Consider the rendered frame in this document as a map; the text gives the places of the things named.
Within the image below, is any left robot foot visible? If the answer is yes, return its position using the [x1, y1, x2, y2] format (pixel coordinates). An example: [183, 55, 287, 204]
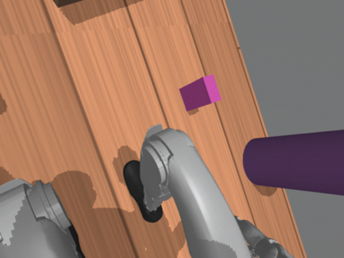
[68, 221, 85, 258]

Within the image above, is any right robot arm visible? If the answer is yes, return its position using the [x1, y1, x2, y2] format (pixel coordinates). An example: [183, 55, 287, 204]
[254, 238, 294, 258]

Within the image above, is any right robot foot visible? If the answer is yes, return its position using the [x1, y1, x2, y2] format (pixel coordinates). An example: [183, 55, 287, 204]
[123, 160, 163, 223]

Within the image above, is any right robot hand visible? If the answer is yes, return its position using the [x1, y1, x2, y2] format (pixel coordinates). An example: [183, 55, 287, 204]
[235, 216, 267, 258]

